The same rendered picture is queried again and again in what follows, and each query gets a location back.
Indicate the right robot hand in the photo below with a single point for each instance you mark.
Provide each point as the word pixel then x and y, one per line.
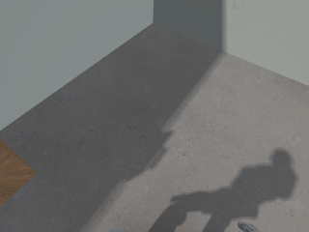
pixel 246 227

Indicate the cabinet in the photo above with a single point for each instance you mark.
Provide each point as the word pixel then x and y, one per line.
pixel 14 172

